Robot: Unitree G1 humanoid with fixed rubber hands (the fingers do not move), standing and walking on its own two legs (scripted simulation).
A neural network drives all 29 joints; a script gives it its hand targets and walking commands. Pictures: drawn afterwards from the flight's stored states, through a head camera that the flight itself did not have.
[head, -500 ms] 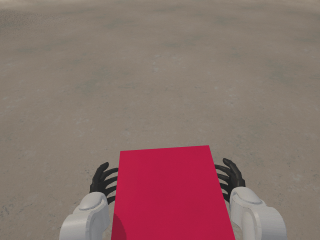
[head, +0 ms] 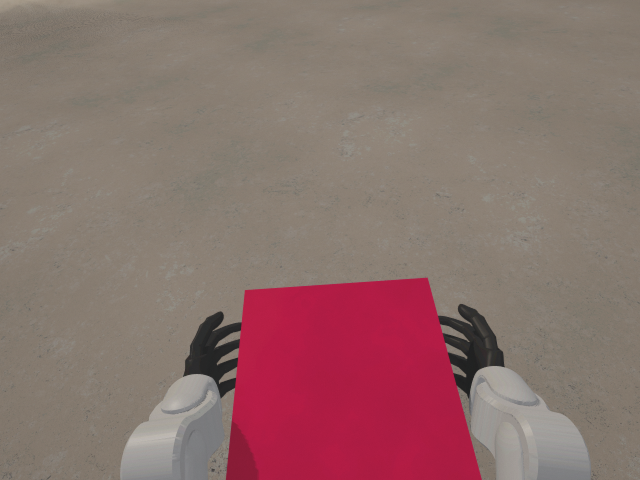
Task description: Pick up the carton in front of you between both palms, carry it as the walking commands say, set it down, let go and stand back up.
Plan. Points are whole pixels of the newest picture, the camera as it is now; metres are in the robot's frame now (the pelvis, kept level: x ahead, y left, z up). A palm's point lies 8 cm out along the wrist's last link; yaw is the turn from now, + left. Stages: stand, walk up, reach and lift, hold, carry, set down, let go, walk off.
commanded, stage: carry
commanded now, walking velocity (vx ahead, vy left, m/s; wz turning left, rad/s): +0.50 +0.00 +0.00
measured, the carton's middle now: (344, 408) +0.23 +0.00 +0.00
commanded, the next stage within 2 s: none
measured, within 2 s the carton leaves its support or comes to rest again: neither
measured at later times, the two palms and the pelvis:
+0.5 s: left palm (231, 208) +0.54 +0.18 +0.07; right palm (409, 202) +0.53 -0.12 +0.08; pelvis +0.30 +0.04 +0.00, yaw -4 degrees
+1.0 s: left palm (249, 150) +0.68 +0.16 +0.10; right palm (409, 146) +0.66 -0.14 +0.10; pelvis +0.45 +0.02 +0.01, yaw -2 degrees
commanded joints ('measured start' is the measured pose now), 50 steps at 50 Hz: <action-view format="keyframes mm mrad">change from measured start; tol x16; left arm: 1 -333 -691 -546 -173 -192 -27 -39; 17 -243 -531 -492 -158 -141 19 -2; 29 -283 -814 -618 -178 -161 -46 -75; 50 -323 -620 -517 -151 -163 25 -16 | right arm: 1 -310 717 575 -115 167 -33 38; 50 -310 632 538 -108 162 8 24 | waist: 1 -12 -83 -228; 18 -7 -181 -25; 22 -48 249 -339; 38 -30 -86 -98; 50 -25 -42 -211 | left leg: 1 -308 66 -63 53 115 29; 16 -290 1 144 -635 422 -8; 20 191 -33 181 -765 586 6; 22 639 358 -317 -718 1135 219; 36 37 105 85 -792 220 22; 42 136 99 61 -665 623 -3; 50 153 91 62 -626 686 -6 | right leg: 1 409 -282 401 -309 36 -44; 10 397 -216 187 -445 -35 -48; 19 416 -131 -4 -75 543 52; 20 326 -104 -6 69 467 85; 22 -74 52 71 560 -338 152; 23 -79 37 177 658 -441 133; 30 153 -9 159 86 -294 89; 34 303 -45 104 -148 70 98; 44 264 -133 163 -48 519 80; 50 261 -123 152 -18 500 75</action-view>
